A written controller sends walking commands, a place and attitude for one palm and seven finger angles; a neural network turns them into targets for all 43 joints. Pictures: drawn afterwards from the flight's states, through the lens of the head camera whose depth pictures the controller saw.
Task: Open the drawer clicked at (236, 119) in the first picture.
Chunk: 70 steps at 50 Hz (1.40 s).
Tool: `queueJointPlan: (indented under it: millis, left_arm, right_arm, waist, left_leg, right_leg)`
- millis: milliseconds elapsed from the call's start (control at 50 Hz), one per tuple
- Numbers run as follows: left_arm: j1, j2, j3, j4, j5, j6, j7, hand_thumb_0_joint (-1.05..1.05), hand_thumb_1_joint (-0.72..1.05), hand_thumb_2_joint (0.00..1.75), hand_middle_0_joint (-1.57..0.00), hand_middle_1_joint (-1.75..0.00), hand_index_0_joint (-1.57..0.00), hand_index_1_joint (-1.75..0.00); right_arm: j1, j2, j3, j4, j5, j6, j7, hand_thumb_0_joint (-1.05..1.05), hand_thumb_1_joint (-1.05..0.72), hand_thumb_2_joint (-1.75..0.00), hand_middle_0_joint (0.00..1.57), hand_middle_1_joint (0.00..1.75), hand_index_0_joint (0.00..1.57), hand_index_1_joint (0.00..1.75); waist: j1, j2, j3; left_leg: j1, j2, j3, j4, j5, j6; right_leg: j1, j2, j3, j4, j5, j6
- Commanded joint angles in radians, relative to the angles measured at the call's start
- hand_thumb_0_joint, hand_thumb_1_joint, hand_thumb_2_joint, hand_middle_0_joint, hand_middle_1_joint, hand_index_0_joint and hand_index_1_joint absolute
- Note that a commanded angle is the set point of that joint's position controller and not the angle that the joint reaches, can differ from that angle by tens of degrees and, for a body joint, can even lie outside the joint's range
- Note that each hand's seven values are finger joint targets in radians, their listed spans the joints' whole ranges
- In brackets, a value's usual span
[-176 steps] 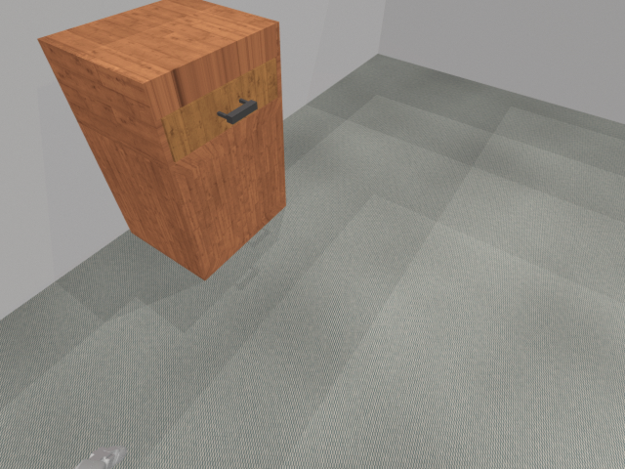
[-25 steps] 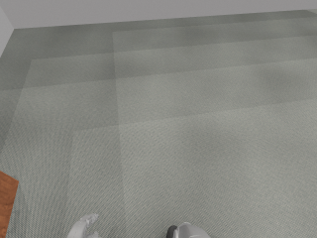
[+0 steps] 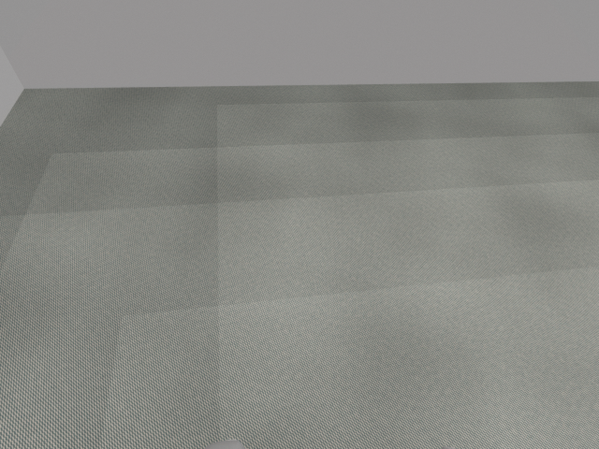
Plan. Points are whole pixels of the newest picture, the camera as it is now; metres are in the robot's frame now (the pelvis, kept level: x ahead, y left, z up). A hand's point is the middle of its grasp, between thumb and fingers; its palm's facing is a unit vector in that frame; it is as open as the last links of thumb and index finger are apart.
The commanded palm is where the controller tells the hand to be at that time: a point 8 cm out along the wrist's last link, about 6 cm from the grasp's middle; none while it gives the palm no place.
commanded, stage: walk to a spot facing it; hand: left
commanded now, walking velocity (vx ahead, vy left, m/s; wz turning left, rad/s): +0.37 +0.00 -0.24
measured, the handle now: out of the picture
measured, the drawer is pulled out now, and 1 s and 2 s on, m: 0.00 0.00 0.00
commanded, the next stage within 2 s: turn to face it in 0.60 s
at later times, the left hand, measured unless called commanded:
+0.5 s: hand (250, 327) +0.34 +0.12 -0.16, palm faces -0.13 -0.96 -0.25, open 7.4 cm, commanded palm none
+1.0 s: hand (256, 331) +0.34 +0.11 -0.19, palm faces +0.12 -0.98 -0.13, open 7.4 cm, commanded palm none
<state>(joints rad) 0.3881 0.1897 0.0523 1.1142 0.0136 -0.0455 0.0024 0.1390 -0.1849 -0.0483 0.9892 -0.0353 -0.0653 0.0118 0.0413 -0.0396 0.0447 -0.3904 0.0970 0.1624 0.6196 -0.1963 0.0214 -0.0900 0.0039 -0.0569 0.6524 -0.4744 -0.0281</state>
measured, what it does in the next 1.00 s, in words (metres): walks ahead: right foot, then left foot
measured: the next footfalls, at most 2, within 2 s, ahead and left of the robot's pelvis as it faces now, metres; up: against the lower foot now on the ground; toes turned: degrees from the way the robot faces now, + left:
right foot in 0.44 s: +0.33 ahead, -0.17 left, +0.00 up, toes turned -18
left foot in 0.94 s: +0.48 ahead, +0.04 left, +0.00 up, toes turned +11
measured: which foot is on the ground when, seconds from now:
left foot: down 0.00-0.44, up 0.46-0.92, down 0.94-1.00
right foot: up 0.00-0.42, down 0.44-0.94, up 0.96-1.00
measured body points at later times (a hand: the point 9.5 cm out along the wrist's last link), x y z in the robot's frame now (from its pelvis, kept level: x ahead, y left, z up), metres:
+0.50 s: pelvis +0.21 -0.06 -0.01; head +0.24 -0.09 +0.44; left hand +0.35 +0.17 -0.14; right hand +0.09 -0.25 -0.17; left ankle +0.09 +0.10 -0.66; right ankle +0.29 -0.16 -0.72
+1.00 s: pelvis +0.37 -0.06 +0.00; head +0.40 -0.03 +0.45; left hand +0.34 +0.16 -0.17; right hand +0.47 -0.29 -0.14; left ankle +0.44 +0.03 -0.72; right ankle +0.29 -0.16 -0.69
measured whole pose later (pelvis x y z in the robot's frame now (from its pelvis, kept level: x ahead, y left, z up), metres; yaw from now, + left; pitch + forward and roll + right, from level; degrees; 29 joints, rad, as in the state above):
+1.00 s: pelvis +0.37 -0.06 +0.00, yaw +2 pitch -1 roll -2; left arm 0.32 0.15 0.05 1.08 0.01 0.00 0.02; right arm 0.15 -0.16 -0.04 0.98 -0.02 -0.01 0.01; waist 0.03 -0.04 0.09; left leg -0.40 0.06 0.14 0.66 -0.24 0.06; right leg -0.24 -0.10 -0.22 0.90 -0.54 0.04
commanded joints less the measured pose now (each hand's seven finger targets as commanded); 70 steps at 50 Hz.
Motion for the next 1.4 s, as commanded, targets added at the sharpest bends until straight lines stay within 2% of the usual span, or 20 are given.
queueJointPlan:
  millis: [0, 40, 100, 320, 380, 400, 420, 440, 500, 560, 860, 900, 920, 940, 960, 1100, 1220, 1300, 1360, 1380]
  left_arm:
    - [-0.072, 0.086, 0.022, -0.098, 0.004, -0.027, -0.001, 0.00, 0.90, 0.90, -0.20, -0.30, -0.20, -0.30]
    - [-0.109, 0.057, 0.026, -0.096, 0.010, -0.014, -0.018, 0.00, 0.90, 0.90, -0.20, -0.30, -0.20, -0.30]
    - [-0.062, 0.008, 0.024, -0.081, 0.016, 0.016, -0.022, 0.00, 0.90, 0.90, -0.20, -0.30, -0.20, -0.30]
    - [-0.250, -0.001, 0.024, -0.159, 0.016, 0.024, -0.035, 0.00, 0.90, 0.90, -0.20, -0.30, -0.20, -0.30]
    - [-0.017, 0.054, 0.040, -0.089, 0.022, 0.006, -0.028, 0.00, 0.90, 0.90, -0.20, -0.30, -0.20, -0.30]
    - [0.122, 0.131, 0.062, -0.044, 0.028, -0.008, -0.019, 0.00, 0.90, 0.90, -0.20, -0.30, -0.20, -0.30]
    - [0.205, 0.258, 0.090, -0.027, 0.022, -0.016, -0.006, 0.00, 0.90, 0.90, -0.20, -0.30, -0.20, -0.30]
    - [0.183, 0.275, 0.089, -0.034, -0.002, -0.010, 0.002, 0.00, 0.90, 0.90, -0.20, -0.30, -0.20, -0.30]
    - [-0.050, 0.148, 0.050, -0.094, 0.002, -0.017, 0.010, 0.00, 0.90, 0.90, -0.20, -0.30, -0.20, -0.30]
    - [-0.104, 0.082, 0.023, -0.091, 0.010, -0.031, 0.016, 0.00, 0.90, 0.90, -0.20, -0.30, -0.20, -0.30]
    - [-0.016, 0.113, 0.025, -0.057, 0.014, -0.010, 0.031, 0.00, 0.90, 0.90, -0.20, -0.30, -0.20, -0.30]
    - [-0.031, 0.125, 0.033, -0.081, 0.003, -0.002, 0.030, 0.00, 0.90, 0.90, -0.20, -0.30, -0.20, -0.30]
    - [-0.018, 0.098, 0.035, -0.110, -0.013, 0.001, 0.024, 0.00, 0.90, 0.90, -0.20, -0.30, -0.20, -0.30]
    - [-0.037, 0.065, 0.021, -0.154, -0.017, 0.007, 0.022, 0.00, 0.90, 0.90, -0.20, -0.30, -0.20, -0.30]
    - [-0.104, 0.099, 0.024, -0.180, -0.007, 0.022, 0.031, 0.00, 0.90, 0.90, -0.20, -0.30, -0.20, -0.30]
    - [-0.106, 0.066, 0.049, -0.178, 0.006, 0.067, 0.016, 0.00, 0.90, 0.90, -0.20, -0.30, -0.20, -0.30]
    - [-0.209, 0.087, 0.052, -0.256, 0.005, 0.079, 0.019, 0.00, 0.90, 0.90, -0.20, -0.30, -0.20, -0.30]
    - [-0.215, 0.087, 0.043, -0.294, -0.002, 0.071, 0.022, 0.00, 0.90, 0.90, -0.20, -0.30, -0.20, -0.30]
    - [-0.129, 0.116, 0.045, -0.289, -0.008, 0.056, 0.027, 0.00, 0.90, 0.90, -0.20, -0.30, -0.20, -0.30]
    - [-0.081, 0.161, 0.057, -0.287, -0.001, 0.047, 0.032, 0.00, 0.90, 0.90, -0.20, -0.30, -0.20, -0.30]
  right_arm:
    - [0.346, -0.200, -0.042, 0.058, 0.003, -0.005, -0.026, 0.00, -0.90, -0.90, 0.20, 0.30, 0.20, 0.30]
    - [0.230, -0.118, -0.018, 0.026, 0.005, -0.014, -0.028, 0.00, -0.90, -0.90, 0.20, 0.30, 0.20, 0.30]
    - [0.219, -0.079, -0.009, 0.040, 0.008, -0.030, -0.035, 0.00, -0.90, -0.90, 0.20, 0.30, 0.20, 0.30]
    - [0.292, -0.103, -0.031, 0.094, 0.002, -0.012, -0.028, 0.00, -0.90, -0.90, 0.20, 0.30, 0.20, 0.30]
    - [0.260, -0.120, -0.031, 0.094, 0.008, -0.004, -0.024, 0.00, -0.90, -0.90, 0.20, 0.30, 0.20, 0.30]
    - [0.265, -0.096, -0.026, 0.088, 0.016, -0.004, -0.014, 0.00, -0.90, -0.90, 0.20, 0.30, 0.20, 0.30]
    - [0.302, -0.016, -0.009, 0.054, 0.026, -0.008, -0.008, 0.00, -0.90, -0.90, 0.20, 0.30, 0.20, 0.30]
    - [0.233, -0.051, -0.013, 0.024, 0.029, 0.000, -0.012, 0.00, -0.90, -0.90, 0.20, 0.30, 0.20, 0.30]
    - [0.172, -0.038, -0.018, 0.042, 0.017, 0.006, -0.013, 0.00, -0.90, -0.90, 0.20, 0.30, 0.20, 0.30]
    - [0.250, 0.003, -0.013, 0.081, 0.011, 0.038, -0.012, 0.00, -0.90, -0.90, 0.20, 0.30, 0.20, 0.30]
    - [0.034, -0.026, -0.008, -0.039, 0.016, 0.055, 0.008, 0.00, -0.90, -0.90, 0.20, 0.30, 0.20, 0.30]
    - [0.186, -0.090, -0.026, -0.009, 0.008, 0.050, 0.001, 0.00, -0.90, -0.90, 0.20, 0.30, 0.20, 0.30]
    - [0.267, -0.182, -0.047, -0.009, 0.001, 0.042, -0.009, 0.00, -0.90, -0.90, 0.20, 0.30, 0.20, 0.30]
    - [0.306, -0.256, -0.055, 0.000, 0.017, 0.047, -0.017, 0.00, -0.90, -0.90, 0.20, 0.30, 0.20, 0.30]
    - [0.289, -0.245, -0.051, 0.006, 0.026, 0.057, -0.019, 0.00, -0.90, -0.90, 0.20, 0.30, 0.20, 0.30]
    - [0.046, -0.167, -0.044, -0.088, 0.016, 0.055, -0.026, 0.00, -0.90, -0.90, 0.20, 0.30, 0.20, 0.30]
    - [0.064, -0.205, -0.066, -0.104, 0.008, 0.073, -0.017, 0.00, -0.90, -0.90, 0.20, 0.30, 0.20, 0.30]
    - [0.059, -0.225, -0.080, -0.121, 0.004, 0.084, -0.013, 0.00, -0.90, -0.90, 0.20, 0.30, 0.20, 0.30]
    - [0.027, -0.222, -0.085, -0.143, 0.015, 0.090, -0.008, 0.00, -0.90, -0.90, 0.20, 0.30, 0.20, 0.30]
    - [0.026, -0.180, -0.082, -0.154, 0.022, 0.092, -0.003, 0.00, -0.90, -0.90, 0.20, 0.30, 0.20, 0.30]
  waist:
    - [-0.151, 0.280, -0.105]
    - [-0.098, 0.157, 0.039]
    - [-0.047, 0.156, 0.025]
    - [-0.068, 0.166, 0.091]
    - [0.052, 0.094, -0.029]
    - [0.113, -0.042, -0.118]
    - [0.111, -0.325, -0.224]
    - [0.103, -0.259, -0.213]
    - [0.013, -0.054, -0.046]
    - [-0.063, -0.013, -0.005]
    - [-0.032, -0.050, 0.002]
    - [-0.101, 0.034, -0.115]
    - [-0.125, 0.253, -0.205]
    - [-0.130, 0.416, -0.242]
    - [-0.127, 0.243, -0.208]
    - [-0.038, 0.156, -0.088]
    - [-0.066, 0.170, -0.062]
    - [-0.065, 0.198, -0.096]
    - [-0.020, 0.177, -0.129]
    - [0.002, 0.062, -0.159]
  left_leg:
    - [0.489, 0.381, -0.498, -0.379, -0.052, 0.136]
    - [0.295, 0.315, -0.332, -0.409, -0.035, 0.103]
    - [0.242, 0.251, -0.147, -0.414, 0.113, 0.073]
    - [0.315, 0.247, 0.034, -0.388, 0.155, 0.073]
    - [0.270, 0.194, 0.110, -0.053, 0.385, 0.027]
    - [0.124, 0.132, 0.145, 0.222, 0.253, -0.007]
    - [-0.150, -0.015, 0.097, 0.541, -0.329, -0.049]
    - [-0.224, -0.010, -0.055, 0.691, -0.386, -0.028]
    - [-0.207, 0.089, -0.142, 0.705, -0.144, -0.022]
    - [-0.096, 0.088, -0.128, 0.575, -0.091, -0.038]
    - [-0.052, 0.008, -0.028, 0.039, -0.048, -0.029]
    - [0.203, -0.020, -0.036, -0.115, 0.205, -0.008]
    - [0.415, 0.173, -0.284, -0.149, 0.621, 0.090]
    - [0.494, 0.373, -0.514, -0.179, 1.013, 0.235]
    - [0.418, 0.355, -0.443, -0.193, 0.789, 0.248]
    - [0.109, 0.142, -0.325, -0.337, 0.154, 0.120]
    - [0.114, 0.140, -0.449, -0.354, -0.009, 0.152]
    - [0.124, 0.124, -0.497, -0.291, 0.111, 0.153]
    - [0.040, 0.061, -0.487, -0.189, 0.181, 0.098]
    - [-0.069, -0.006, -0.426, -0.088, 0.052, 0.037]
  right_leg:
    - [-0.553, -0.058, 0.079, 0.642, -0.007, -0.012]
    - [-0.541, -0.111, 0.076, 0.633, 0.119, -0.002]
    - [-0.487, -0.121, 0.055, 0.570, 0.193, 0.020]
    - [-0.405, -0.103, -0.075, 0.020, 0.287, 0.015]
    - [-0.069, -0.021, -0.127, -0.090, 0.289, -0.023]
    - [0.134, -0.119, 0.003, -0.142, 0.238, -0.059]
    - [0.318, -0.395, 0.463, -0.283, 0.230, -0.160]
    - [0.284, -0.446, 0.591, -0.398, 0.200, -0.197]
    - [-0.039, -0.378, 0.351, -0.426, 0.151, -0.144]
    - [-0.205, -0.320, 0.146, -0.460, 0.283, -0.110]
    - [0.051, -0.349, -0.103, -0.226, 0.837, -0.064]
    - [-0.010, -0.297, -0.169, 0.061, 0.807, -0.001]
    - [-0.224, -0.174, -0.208, 0.296, 0.438, 0.076]
    - [-0.407, -0.067, -0.119, 0.549, -0.212, 0.106]
    - [-0.409, -0.095, -0.012, 0.601, -0.194, 0.086]
    - [-0.379, -0.116, 0.027, 0.492, 0.108, 0.116]
    - [-0.389, -0.095, 0.039, 0.309, 0.072, 0.123]
    - [-0.285, -0.050, 0.030, 0.113, 0.038, 0.111]
    - [-0.071, -0.029, 0.019, -0.179, 0.196, 0.096]
    - [0.068, -0.127, 0.097, -0.337, 0.217, 0.065]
